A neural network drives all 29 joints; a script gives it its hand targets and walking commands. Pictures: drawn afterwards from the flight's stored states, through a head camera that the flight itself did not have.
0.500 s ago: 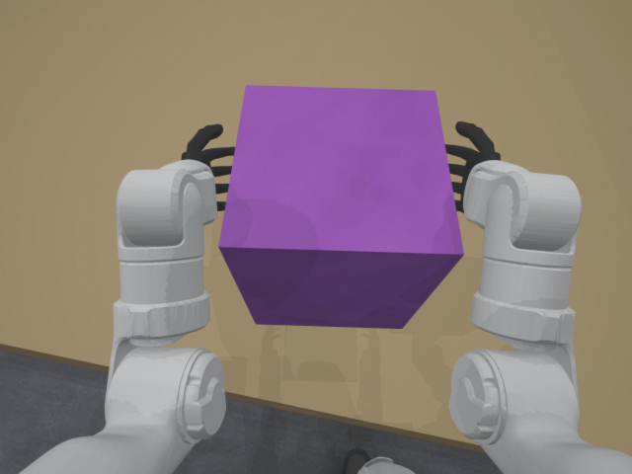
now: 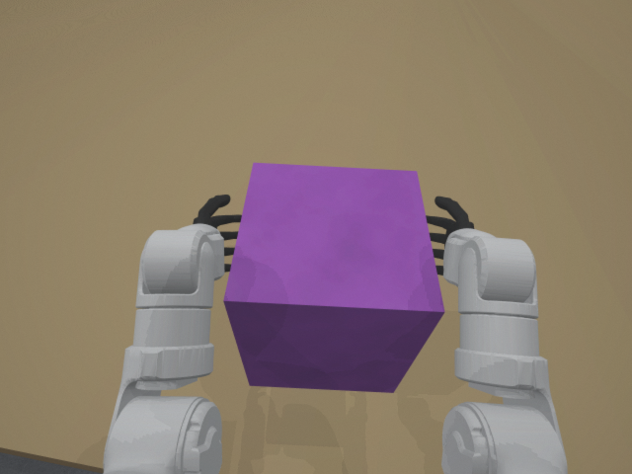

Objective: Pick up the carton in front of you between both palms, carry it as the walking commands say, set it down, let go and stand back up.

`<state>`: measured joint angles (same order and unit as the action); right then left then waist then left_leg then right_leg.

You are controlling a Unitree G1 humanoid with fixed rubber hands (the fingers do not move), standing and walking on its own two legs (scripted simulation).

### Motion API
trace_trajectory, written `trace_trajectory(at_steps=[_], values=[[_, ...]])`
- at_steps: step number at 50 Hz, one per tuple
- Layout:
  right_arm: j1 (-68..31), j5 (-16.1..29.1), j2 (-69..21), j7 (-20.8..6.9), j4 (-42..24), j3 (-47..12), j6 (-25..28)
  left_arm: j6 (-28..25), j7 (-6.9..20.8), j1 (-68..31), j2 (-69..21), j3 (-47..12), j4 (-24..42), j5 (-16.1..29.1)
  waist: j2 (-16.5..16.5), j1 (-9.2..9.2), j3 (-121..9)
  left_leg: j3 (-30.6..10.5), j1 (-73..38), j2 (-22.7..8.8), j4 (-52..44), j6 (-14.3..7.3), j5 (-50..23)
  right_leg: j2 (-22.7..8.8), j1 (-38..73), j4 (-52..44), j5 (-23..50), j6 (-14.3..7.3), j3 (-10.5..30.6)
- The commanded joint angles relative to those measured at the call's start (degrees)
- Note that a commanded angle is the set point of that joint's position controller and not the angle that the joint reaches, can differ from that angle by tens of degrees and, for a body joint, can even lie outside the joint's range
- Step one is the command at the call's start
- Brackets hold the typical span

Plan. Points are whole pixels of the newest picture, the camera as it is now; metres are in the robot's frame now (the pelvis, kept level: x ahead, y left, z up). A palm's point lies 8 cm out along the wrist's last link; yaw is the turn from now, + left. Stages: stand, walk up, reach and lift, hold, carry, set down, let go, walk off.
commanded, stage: carry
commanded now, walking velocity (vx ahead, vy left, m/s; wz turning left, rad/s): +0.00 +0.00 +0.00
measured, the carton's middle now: (327, 285) +0.37 +0.00 +0.04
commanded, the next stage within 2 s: none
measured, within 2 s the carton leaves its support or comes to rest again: neither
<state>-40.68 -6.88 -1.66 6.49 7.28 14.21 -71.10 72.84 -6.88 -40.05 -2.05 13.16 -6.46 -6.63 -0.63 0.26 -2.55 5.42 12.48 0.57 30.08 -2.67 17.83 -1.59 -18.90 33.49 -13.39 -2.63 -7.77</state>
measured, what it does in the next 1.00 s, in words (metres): stands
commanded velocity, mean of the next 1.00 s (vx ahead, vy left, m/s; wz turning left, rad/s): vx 0.00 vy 0.00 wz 0.00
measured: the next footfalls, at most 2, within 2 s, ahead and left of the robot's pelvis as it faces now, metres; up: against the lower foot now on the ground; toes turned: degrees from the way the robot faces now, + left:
left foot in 1.82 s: +0.09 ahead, +0.11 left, +0.09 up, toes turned +4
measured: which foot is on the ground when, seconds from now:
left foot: down 0.00-1.00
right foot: down 0.00-1.00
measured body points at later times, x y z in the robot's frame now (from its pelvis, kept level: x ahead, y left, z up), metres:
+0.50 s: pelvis +0.03 +0.00 -0.01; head +0.05 +0.00 +0.44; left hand +0.39 +0.16 +0.11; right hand +0.41 -0.14 +0.11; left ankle -0.03 +0.09 -0.74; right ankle +0.02 -0.09 -0.74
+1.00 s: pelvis +0.01 +0.01 -0.01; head +0.00 +0.01 +0.44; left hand +0.36 +0.17 +0.11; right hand +0.37 -0.13 +0.11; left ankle -0.03 +0.09 -0.74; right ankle +0.02 -0.09 -0.74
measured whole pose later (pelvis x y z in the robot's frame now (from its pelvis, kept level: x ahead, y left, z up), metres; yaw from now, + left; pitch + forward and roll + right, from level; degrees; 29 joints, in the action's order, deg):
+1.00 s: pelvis +0.01 +0.01 -0.01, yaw +1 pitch +1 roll +0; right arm -38.4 -4.9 -0.4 7.1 10.5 11.4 -70.1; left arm 71.7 -7.3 -37.7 -0.6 10.8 -9.5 -4.6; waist -0.3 0.0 -2.9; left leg 6.5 13.0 0.5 31.1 -2.9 19.7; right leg -2.2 -17.7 31.9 -15.6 -1.4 -7.3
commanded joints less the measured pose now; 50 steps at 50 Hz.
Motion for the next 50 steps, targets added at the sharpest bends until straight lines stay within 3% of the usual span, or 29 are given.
trace_trajectory(at_steps=[1,2,3,4,5,6,7,8,9,10,11,12,13,14,16,17,18,19,20,21,22,23,25,26,27,28,35,50], values=[[-41.2,28.5,-66.2,-15.4,-3.3,-37.7,1.2,-3.4,14.3,-43.4,-64.6,-37.1,5.4,27.1,-5.3,0.30,-25.5,-6.0,-18.7,-10.4,1.3,-2.3,-66.2,-1.4,5.1,-3.7,11.8,0.0,1.0],[-41.2,28.8,-66.0,-15.1,-4.1,-37.9,1.4,-3.6,13.9,-43.6,-64.4,-37.3,6.2,27.3,-5.3,0.17,-25.6,-5.6,-18.9,-10.2,2.4,-2.2,-67.8,-1.0,6.6,-5.9,13.0,0.0,0.6],[-40.8,28.9,-65.7,-14.8,-4.6,-38.0,1.6,-3.6,13.6,-43.3,-64.1,-37.3,6.6,27.4,-4.3,0.04,-26.4,-4.8,-17.1,-9.6,3.9,-1.5,-65.7,-1.1,10.2,-6.7,19.6,-0.2,0.8],[-40.0,28.7,-65.1,-14.5,-4.9,-37.9,1.6,-3.6,13.5,-42.6,-63.7,-37.2,6.7,27.4,-1.8,-0.02,-27.3,-3.9,-12.8,-8.4,5.1,-0.5,-58.2,-2.3,15.4,-5.7,30.3,-0.8,1.6],[-39.1,28.5,-64.7,-14.2,-5.0,-37.7,1.6,-3.6,13.4,-41.5,-63.5,-37.1,6.4,27.6,1.4,-0.25,-28.0,-2.8,-6.9,-6.8,5.6,0.6,-45.8,-4.7,21.5,-3.8,43.8,-2.1,3.5],[-38.1,28.2,-64.5,-13.9,-5.0,-37.5,1.6,-3.6,13.4,-40.7,-63.4,-37.2,6.2,27.7,5.1,-0.23,-27.7,-1.7,-0.7,-4.9,1.7,1.5,-28.2,-7.5,26.9,-2.3,57.2,-3.8,5.7],[-37.7,28.1,-64.6,-13.7,-5.3,-37.4,1.6,-3.6,13.4,-40.7,-63.4,-37.3,6.3,28.0,6.9,-0.06,-26.5,-0.8,1.7,-3.5,-5.6,2.3,-14.3,-9.4,29.7,-1.7,64.2,-4.6,6.8],[-38.1,28.0,-64.4,-13.5,-5.9,-37.3,1.6,-3.6,13.5,-40.8,-63.3,-37.4,6.8,28.4,7.9,-0.18,-25.4,0.2,0.5,-2.5,-11.5,2.5,-12.2,-9.7,30.1,-0.5,65.2,-4.5,6.6],[-38.3,27.8,-63.9,-13.5,-5.8,-37.2,1.5,-3.6,13.5,-40.5,-62.9,-37.5,7.0,28.5,7.1,-0.23,-24.9,0.7,-4.3,-2.3,-14.4,2.2,-18.7,-8.7,27.1,1.3,60.1,-4.0,5.9],[-37.6,27.6,-63.6,-13.5,-4.9,-37.1,1.3,-3.6,13.4,-39.8,-62.6,-37.6,6.8,28.4,3.9,-0.09,-25.1,0.0,-12.4,-3.5,-14.1,1.4,-34.5,-6.7,19.7,4.1,47.0,-2.9,4.5],[-36.5,27.4,-63.6,-13.7,-3.6,-36.9,1.2,-3.6,13.3,-39.1,-62.4,-37.6,6.5,28.2,-2.4,0.40,-25.9,-2.3,-23.9,-6.9,-9.5,0.2,-58.7,-3.8,7.6,7.1,25.0,-1.5,2.2],[-35.0,27.1,-63.6,-13.8,-2.2,-36.8,1.2,-3.6,13.2,-38.6,-62.3,-37.6,6.3,27.6,-10.6,1.05,-26.1,-6.1,-34.3,-13.1,-3.1,-3.0,-83.0,0.0,-5.6,10.0,-6.2,0.0,-0.7],[-34.2,27.2,-63.7,-14.2,-1.8,-36.6,1.2,-3.7,13.1,-38.9,-62.0,-37.5,6.0,26.9,-11.3,1.59,-25.4,-6.9,-38.5,-15.4,0.3,-5.9,-91.1,1.3,-12.9,10.4,-15.4,0.8,-0.8],[-35.5,27.6,-64.0,-14.4,-2.5,-37.0,1.4,-3.7,12.9,-39.4,-62.0,-37.2,6.0,26.5,-10.1,2.43,-24.4,-7.3,-37.9,-15.8,0.6,-6.8,-90.0,1.2,-14.6,8.6,-14.9,0.7,0.0],[-38.4,28.4,-64.6,-14.6,-5.3,-37.5,1.7,-3.8,12.9,-40.4,-62.7,-37.2,7.0,26.9,-7.1,1.55,-23.4,-4.7,-28.5,-14.0,0.4,-5.6,-81.4,1.2,-5.4,-1.2,-3.5,-0.1,0.1],[-39.2,28.8,-64.7,-14.5,-6.4,-37.9,1.8,-3.8,12.8,-40.7,-63.1,-37.2,7.7,27.2,-6.3,0.12,-24.6,-2.2,-23.2,-12.1,2.4,-4.7,-77.4,1.7,2.6,-7.8,6.3,-0.5,-1.2],[-39.7,29.2,-64.9,-14.4,-7.1,-38.6,1.9,-3.8,12.8,-40.8,-63.2,-37.1,8.2,27.3,-5.9,-1.03,-25.9,-0.9,-18.0,-10.4,5.0,-3.7,-68.9,1.4,10.1,-12.0,16.0,-1.2,-1.4],[-39.3,29.1,-64.8,-14.2,-6.9,-38.9,2.0,-3.7,12.9,-40.4,-63.2,-36.9,7.9,27.4,-2.8,-1.67,-26.6,-0.1,-9.3,-8.5,7.9,-1.8,-47.9,-2.4,18.7,-11.0,34.4,-3.0,2.7],[-39.4,29.3,-64.8,-14.2,-6.8,-39.1,1.8,-3.9,12.9,-40.2,-62.6,-37.0,7.3,27.1,4.3,-2.06,-28.4,-0.3,0.1,-4.5,10.9,0.8,-20.1,-10.9,29.0,-4.2,68.9,-7.4,10.6],[-37.9,29.1,-65.1,-14.0,-6.1,-39.1,1.7,-4.0,12.9,-39.5,-62.2,-37.2,6.7,27.1,8.9,-1.54,-28.2,-1.9,6.6,-2.2,7.4,2.2,5.5,-15.5,34.5,-2.9,79.1,-10.3,13.5],[-37.0,28.7,-64.4,-13.8,-6.1,-38.7,1.8,-4.1,13.1,-39.0,-62.4,-37.4,6.8,27.7,9.3,-0.87,-27.7,-3.2,5.1,-3.1,-0.6,1.8,10.4,-15.5,33.0,-3.3,72.3,-9.8,12.8],[-36.6,28.1,-63.6,-13.5,-5.8,-38.3,1.8,-4.0,13.3,-39.1,-62.5,-37.3,7.4,28.0,8.1,-0.33,-27.1,-2.3,0.3,-3.4,-7.9,1.5,4.7,-13.4,29.4,-3.6,61.2,-7.3,10.9],[-35.0,27.7,-63.2,-13.4,-4.4,-37.6,1.5,-3.7,13.8,-37.5,-61.5,-37.1,6.5,27.7,7.6,-0.46,-26.7,-2.5,-8.1,-4.1,-7.4,0.1,-10.0,-10.4,20.2,-4.4,43.4,-3.2,9.3],[-35.7,27.1,-63.5,-13.4,-4.2,-37.6,1.7,-3.6,14.0,-38.6,-61.5,-37.1,6.9,27.7,2.9,-0.32,-27.4,-4.5,-10.1,-6.9,-2.4,-0.9,-25.7,-8.7,16.6,-3.1,33.8,-2.0,7.0],[-36.2,27.1,-63.1,-13.5,-4.3,-37.4,1.8,-3.7,14.2,-39.9,-62.1,-37.5,7.1,28.1,0.4,-0.36,-27.1,-5.0,-10.9,-8.7,-0.8,-1.6,-34.1,-7.7,14.4,-2.7,27.3,-1.6,6.5],[-36.8,27.6,-63.6,-13.6,-4.4,-37.7,1.8,-3.8,14.2,-40.8,-62.0,-37.7,7.5,28.3,-0.4,-0.41,-26.2,-5.2,-11.2,-9.4,-0.4,-1.9,-37.6,-7.1,12.6,-2.4,24.6,-1.5,6.2],[-36.8,28.2,-64.0,-14.0,-3.4,-37.3,1.9,-3.8,13.8,-39.5,-61.7,-36.4,5.3,27.6,-0.1,-0.28,-25.9,-5.4,-8.8,-9.1,0.6,-1.8,-34.1,-8.0,12.6,-0.9,27.7,-1.9,6.8],[-38.1,28.4,-64.3,-14.0,-2.5,-36.2,2.0,-3.7,13.9,-40.3,-62.1,-35.0,4.0,27.5,0.3,-0.28,-23.1,-5.9,-6.2,-9.1,-1.5,-2.3,-24.7,-7.8,10.4,-3.6,16.6,-1.6,7.4]])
